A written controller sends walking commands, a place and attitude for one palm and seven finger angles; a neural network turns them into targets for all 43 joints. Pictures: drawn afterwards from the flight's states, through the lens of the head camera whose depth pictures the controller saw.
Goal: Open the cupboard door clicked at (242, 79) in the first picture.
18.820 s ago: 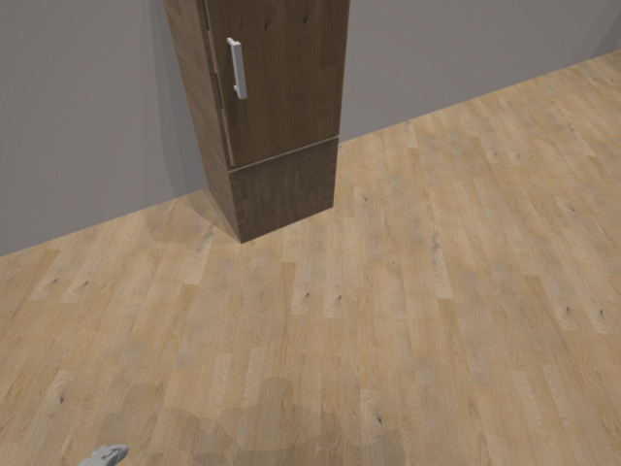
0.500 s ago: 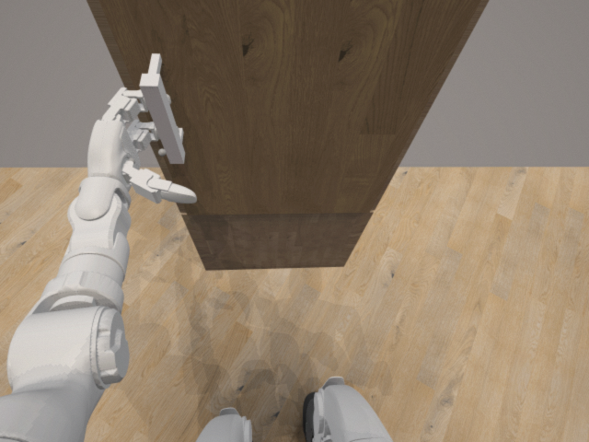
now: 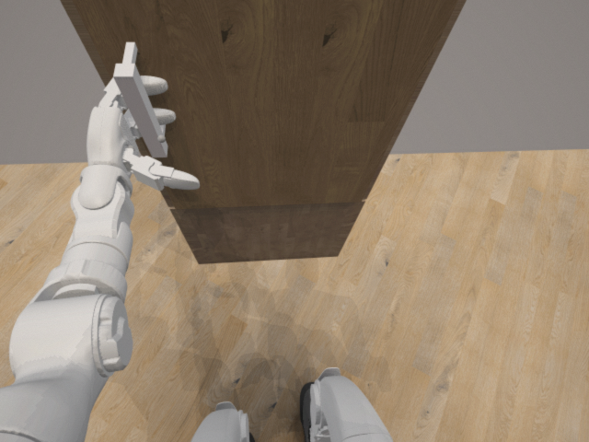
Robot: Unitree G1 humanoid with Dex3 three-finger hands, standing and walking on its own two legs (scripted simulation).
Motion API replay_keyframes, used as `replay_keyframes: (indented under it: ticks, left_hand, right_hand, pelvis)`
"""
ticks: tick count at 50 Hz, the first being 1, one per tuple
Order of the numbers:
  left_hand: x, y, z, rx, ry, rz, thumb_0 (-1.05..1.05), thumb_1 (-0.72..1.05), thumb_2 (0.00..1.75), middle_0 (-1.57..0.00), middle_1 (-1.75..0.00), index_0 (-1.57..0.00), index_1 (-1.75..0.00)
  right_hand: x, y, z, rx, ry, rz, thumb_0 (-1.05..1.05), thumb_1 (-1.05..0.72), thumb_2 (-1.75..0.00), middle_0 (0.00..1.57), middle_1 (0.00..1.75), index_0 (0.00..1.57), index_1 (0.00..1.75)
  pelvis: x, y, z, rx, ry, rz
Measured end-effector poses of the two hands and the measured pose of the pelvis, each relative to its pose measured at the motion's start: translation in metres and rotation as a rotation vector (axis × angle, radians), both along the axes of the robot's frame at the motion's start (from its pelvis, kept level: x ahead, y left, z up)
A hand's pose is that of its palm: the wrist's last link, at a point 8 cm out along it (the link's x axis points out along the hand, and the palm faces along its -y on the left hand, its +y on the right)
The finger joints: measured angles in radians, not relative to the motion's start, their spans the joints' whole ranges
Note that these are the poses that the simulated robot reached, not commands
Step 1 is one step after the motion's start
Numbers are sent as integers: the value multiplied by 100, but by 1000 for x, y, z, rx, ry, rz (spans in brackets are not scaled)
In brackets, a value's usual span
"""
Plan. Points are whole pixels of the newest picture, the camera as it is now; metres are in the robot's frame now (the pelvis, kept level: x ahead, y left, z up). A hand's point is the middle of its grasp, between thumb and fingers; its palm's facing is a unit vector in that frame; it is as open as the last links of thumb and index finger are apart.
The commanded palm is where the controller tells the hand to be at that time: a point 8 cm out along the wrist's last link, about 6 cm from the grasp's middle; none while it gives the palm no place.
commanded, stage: slide the fingers in behind the handle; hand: left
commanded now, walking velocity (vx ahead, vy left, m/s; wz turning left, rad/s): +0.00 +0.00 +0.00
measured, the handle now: (146, 105) +0.55 +0.15 +0.07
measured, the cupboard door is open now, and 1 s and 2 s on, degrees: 0 0 37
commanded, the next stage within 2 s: close the thumb around the handle in 0.16 s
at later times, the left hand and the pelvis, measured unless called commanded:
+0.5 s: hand (162, 140) +0.50 +0.13 +0.06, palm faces -0.04 -1.00 -0.04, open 12.5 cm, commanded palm +0.47 +0.18 +0.07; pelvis +0.01 +0.00 +0.00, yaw +0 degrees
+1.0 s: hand (162, 140) +0.50 +0.13 +0.06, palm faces -0.04 -1.00 -0.03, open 5.7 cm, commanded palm +0.47 +0.19 +0.07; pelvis +0.00 +0.00 +0.00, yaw +0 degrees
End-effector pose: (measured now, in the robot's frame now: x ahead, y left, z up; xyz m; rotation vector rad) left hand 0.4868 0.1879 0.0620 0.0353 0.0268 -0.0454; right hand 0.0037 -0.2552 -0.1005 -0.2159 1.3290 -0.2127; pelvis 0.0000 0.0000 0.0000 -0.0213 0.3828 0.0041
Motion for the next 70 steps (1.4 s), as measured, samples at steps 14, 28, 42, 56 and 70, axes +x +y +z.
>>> replay_keyframes:
  ticks: [14,28,42,56,70]
  left_hand:
    - [-4,0,3,2,-6,-9,-1,-50,30,-30,-120,-30,-120]
    - [-7,-3,4,10,-11,5,-1,-11,47,-33,-124,-31,-124]
    - [-6,-2,4,7,-11,10,1,63,79,-38,-132,-35,-132]
    - [-5,-2,3,-7,-7,-1,1,73,82,-39,-135,-36,-134]
    - [-47,-7,2,-19,-18,-18,1,73,76,-37,-135,-35,-135]
  right_hand:
    - [12,-3,2,0,-14,9,0,-91,-90,20,30,20,30]
    - [21,-1,-1,12,-35,19,0,-91,-90,20,30,20,30]
    - [13,-3,-2,11,-13,17,0,-91,-90,20,30,20,30]
    - [9,-6,2,-8,-21,8,0,-91,-90,20,30,20,30]
    - [32,3,10,44,-104,-12,0,-91,-90,20,30,20,30]
  pelvis:
    - [5,0,3,-3,-5,5]
    - [5,-1,3,1,-10,6]
    - [4,-2,2,2,-9,9]
    - [1,-2,2,1,-8,3]
    - [12,1,13,7,-40,-26]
